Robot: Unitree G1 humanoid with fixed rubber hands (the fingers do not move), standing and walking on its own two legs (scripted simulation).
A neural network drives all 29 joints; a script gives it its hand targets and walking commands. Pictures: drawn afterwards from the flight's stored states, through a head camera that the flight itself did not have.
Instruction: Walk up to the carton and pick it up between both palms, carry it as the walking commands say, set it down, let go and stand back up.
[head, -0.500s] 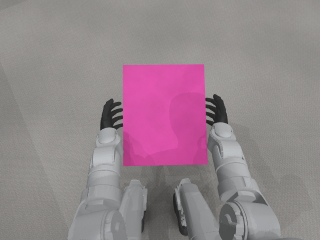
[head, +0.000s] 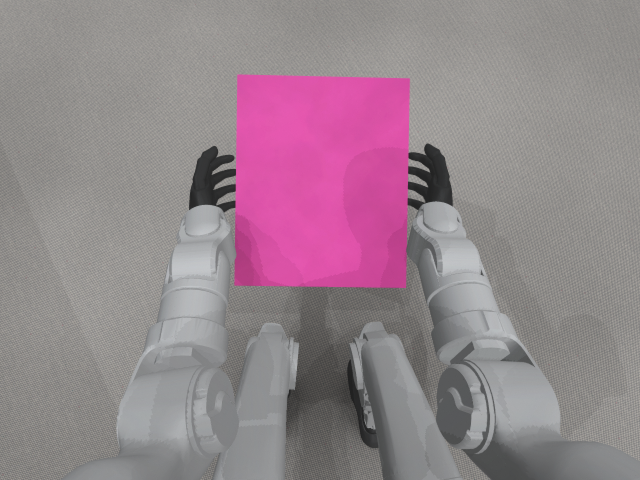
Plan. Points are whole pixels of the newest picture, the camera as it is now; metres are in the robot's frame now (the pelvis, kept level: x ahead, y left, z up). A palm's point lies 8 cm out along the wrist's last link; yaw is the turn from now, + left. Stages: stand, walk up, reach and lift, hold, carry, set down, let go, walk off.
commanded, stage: set down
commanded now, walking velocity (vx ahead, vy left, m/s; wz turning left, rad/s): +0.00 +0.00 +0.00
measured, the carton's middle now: (320, 191) +0.48 +0.00 -0.14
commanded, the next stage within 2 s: none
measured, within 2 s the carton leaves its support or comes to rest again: neither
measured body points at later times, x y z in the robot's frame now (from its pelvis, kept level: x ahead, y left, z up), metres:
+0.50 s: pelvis -0.04 +0.01 -0.07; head +0.31 +0.01 +0.19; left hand +0.48 +0.15 -0.22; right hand +0.47 -0.15 -0.22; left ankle +0.10 +0.12 -0.54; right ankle +0.08 -0.11 -0.54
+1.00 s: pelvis -0.05 +0.00 -0.13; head +0.31 -0.01 +0.12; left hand +0.50 +0.15 -0.27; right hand +0.50 -0.15 -0.28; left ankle +0.10 +0.12 -0.54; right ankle +0.08 -0.11 -0.54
